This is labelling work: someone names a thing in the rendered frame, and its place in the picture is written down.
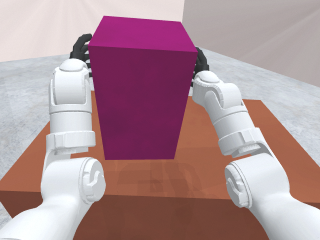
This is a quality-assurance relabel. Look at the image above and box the pedestal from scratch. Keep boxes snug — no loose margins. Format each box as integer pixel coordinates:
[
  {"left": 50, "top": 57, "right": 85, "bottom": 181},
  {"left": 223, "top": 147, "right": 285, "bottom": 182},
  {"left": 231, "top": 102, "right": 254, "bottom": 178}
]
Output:
[{"left": 0, "top": 90, "right": 320, "bottom": 240}]

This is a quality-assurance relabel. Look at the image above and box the carton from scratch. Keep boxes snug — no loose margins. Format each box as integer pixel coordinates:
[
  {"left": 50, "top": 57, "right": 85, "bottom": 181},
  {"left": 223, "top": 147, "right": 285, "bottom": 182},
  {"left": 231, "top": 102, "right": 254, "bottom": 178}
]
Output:
[{"left": 87, "top": 15, "right": 198, "bottom": 160}]

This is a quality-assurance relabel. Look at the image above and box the right robot hand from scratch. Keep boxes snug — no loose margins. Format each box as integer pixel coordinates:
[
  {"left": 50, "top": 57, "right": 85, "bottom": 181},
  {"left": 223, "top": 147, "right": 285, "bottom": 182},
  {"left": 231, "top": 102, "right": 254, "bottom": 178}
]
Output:
[{"left": 190, "top": 47, "right": 210, "bottom": 87}]

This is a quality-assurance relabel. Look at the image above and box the robot right upper arm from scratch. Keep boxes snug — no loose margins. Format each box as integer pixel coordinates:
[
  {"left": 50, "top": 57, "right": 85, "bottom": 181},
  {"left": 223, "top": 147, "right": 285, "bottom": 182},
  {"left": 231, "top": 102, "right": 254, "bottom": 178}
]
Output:
[{"left": 224, "top": 153, "right": 320, "bottom": 240}]

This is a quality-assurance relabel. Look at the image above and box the robot left upper arm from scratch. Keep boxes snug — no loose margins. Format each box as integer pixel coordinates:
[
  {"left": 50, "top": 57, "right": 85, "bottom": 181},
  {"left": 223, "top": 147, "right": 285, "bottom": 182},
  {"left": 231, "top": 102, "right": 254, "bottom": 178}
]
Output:
[{"left": 0, "top": 157, "right": 106, "bottom": 240}]

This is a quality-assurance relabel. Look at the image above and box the left robot forearm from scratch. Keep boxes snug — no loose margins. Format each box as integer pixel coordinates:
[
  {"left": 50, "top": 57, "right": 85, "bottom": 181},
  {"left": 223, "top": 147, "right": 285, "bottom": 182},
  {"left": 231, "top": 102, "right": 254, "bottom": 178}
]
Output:
[{"left": 40, "top": 58, "right": 96, "bottom": 197}]

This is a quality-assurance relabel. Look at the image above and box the left robot hand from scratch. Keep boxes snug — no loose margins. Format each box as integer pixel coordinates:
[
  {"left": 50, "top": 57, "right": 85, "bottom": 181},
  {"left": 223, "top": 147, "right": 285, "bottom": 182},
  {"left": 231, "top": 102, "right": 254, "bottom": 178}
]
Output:
[{"left": 69, "top": 33, "right": 93, "bottom": 78}]

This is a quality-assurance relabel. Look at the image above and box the right robot forearm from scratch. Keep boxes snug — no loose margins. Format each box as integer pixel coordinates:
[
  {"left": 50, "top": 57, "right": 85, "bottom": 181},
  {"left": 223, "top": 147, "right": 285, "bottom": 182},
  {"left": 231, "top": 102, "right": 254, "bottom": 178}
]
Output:
[{"left": 192, "top": 70, "right": 290, "bottom": 191}]

